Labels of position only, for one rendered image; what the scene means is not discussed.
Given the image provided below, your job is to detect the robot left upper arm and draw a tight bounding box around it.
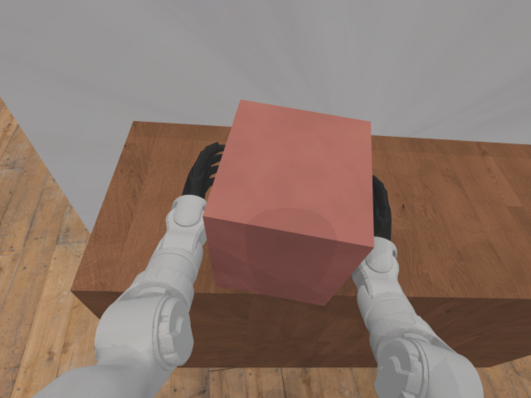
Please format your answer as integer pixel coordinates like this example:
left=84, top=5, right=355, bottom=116
left=32, top=294, right=194, bottom=398

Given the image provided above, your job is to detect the robot left hand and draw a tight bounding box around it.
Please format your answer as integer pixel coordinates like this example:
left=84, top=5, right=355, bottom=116
left=182, top=142, right=226, bottom=199

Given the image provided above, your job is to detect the robot right forearm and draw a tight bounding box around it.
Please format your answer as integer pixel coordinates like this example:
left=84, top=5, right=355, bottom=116
left=352, top=236, right=484, bottom=394

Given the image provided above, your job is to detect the pedestal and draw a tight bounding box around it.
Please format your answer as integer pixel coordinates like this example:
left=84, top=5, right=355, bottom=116
left=70, top=121, right=531, bottom=367

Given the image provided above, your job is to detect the robot right upper arm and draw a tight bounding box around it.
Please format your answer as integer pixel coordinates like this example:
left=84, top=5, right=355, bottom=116
left=374, top=337, right=484, bottom=398

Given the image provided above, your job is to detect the robot left forearm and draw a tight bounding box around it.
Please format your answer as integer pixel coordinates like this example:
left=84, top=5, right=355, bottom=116
left=95, top=195, right=207, bottom=360

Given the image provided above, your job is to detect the robot right hand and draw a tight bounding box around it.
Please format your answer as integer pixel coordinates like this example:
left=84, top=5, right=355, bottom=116
left=373, top=175, right=392, bottom=241

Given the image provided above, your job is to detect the carton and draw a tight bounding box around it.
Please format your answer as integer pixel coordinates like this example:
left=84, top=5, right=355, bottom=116
left=202, top=99, right=374, bottom=306

